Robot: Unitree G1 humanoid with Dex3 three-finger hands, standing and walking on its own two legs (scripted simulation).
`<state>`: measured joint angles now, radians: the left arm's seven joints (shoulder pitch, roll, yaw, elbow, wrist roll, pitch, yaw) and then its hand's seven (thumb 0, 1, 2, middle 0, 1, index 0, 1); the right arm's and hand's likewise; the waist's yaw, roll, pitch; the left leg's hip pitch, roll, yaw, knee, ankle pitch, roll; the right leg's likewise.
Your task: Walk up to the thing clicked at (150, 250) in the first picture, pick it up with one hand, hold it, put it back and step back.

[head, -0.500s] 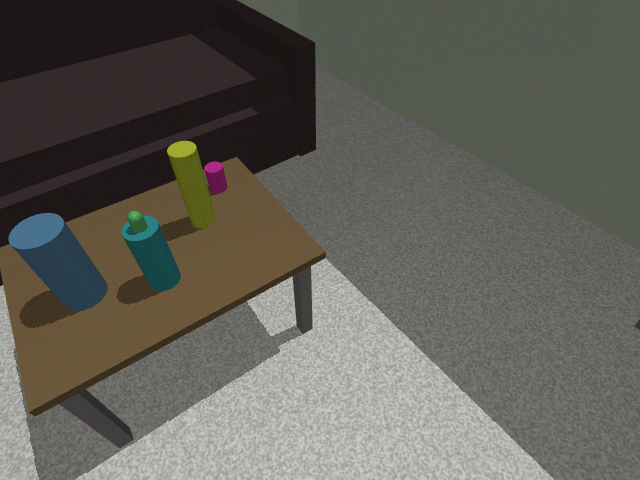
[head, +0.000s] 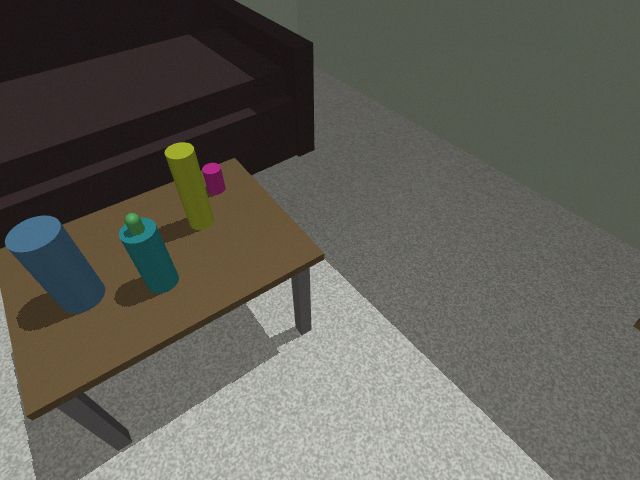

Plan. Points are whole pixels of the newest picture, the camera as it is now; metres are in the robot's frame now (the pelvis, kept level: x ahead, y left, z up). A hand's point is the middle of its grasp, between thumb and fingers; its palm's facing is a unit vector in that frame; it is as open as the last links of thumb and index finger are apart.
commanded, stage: stand
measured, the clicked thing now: (148, 251) +0.65 +0.42 -0.23
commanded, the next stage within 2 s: walk up in 0.62 s
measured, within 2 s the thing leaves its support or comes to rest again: neither
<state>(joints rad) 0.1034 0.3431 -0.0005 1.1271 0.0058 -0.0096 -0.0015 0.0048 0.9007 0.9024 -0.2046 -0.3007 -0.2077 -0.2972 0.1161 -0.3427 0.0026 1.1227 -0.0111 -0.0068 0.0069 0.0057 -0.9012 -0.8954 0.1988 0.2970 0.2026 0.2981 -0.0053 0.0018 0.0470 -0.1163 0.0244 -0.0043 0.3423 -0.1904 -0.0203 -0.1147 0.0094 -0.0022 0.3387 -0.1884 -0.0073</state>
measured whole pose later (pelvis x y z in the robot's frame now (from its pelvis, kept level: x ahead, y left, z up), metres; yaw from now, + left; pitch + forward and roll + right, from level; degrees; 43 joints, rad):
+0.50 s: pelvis +0.00 +0.00 +0.00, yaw +0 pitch -2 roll +0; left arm 0.11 0.35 0.00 1.13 0.01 -0.01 0.00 0.00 0.90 0.90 -0.20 -0.30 -0.21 -0.30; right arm 0.12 -0.34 0.00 1.12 -0.01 -0.01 0.01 0.01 -0.90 -0.90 0.20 0.30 0.20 0.30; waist 0.00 0.00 0.05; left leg -0.11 0.02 0.00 0.33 -0.19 -0.02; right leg -0.11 0.01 0.00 0.32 -0.18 0.00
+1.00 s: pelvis -0.04 -0.01 -0.01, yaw +12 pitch -1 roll +1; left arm 0.09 0.38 0.06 0.86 0.05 0.03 -0.02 0.01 0.90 0.90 -0.21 -0.30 -0.21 -0.30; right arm 0.20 -0.43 -0.09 0.86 -0.02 0.05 0.03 0.01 -0.90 -0.90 0.20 0.30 0.20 0.30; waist 0.00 -0.02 0.15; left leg -0.41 0.04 -0.01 0.93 -0.45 -0.01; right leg -0.25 -0.11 -0.19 0.56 -0.27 -0.02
